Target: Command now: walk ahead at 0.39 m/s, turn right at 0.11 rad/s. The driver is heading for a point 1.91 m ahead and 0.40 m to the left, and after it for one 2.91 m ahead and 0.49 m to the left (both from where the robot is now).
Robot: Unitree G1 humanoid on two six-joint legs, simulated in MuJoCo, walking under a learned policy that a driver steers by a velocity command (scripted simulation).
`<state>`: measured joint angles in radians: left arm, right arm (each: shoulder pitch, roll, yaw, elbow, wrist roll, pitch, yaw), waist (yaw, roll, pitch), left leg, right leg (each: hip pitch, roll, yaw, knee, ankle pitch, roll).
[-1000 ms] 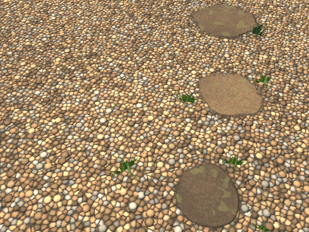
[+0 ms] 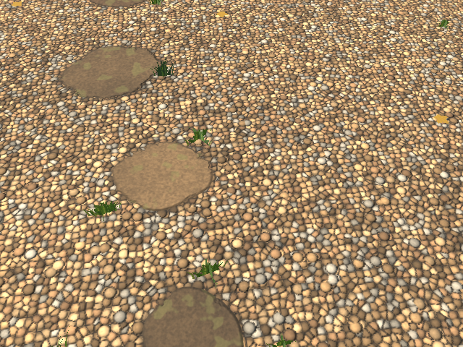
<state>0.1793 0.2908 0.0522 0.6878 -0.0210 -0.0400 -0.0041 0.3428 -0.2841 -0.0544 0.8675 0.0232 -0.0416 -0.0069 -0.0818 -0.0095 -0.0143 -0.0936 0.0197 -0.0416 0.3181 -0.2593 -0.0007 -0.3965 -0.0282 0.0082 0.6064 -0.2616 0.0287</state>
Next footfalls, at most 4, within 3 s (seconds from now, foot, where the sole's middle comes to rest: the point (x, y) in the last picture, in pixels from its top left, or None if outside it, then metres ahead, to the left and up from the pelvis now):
0.06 right None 0.09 -0.13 -0.78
0.54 left None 0.44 0.10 -0.78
1.06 right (263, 275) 0.73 -0.14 -0.78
1.56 left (163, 227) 0.94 0.18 -0.78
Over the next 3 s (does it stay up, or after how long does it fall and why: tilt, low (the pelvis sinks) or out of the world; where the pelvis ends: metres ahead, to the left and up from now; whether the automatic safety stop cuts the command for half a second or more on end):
stays up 1.57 0.34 -0.01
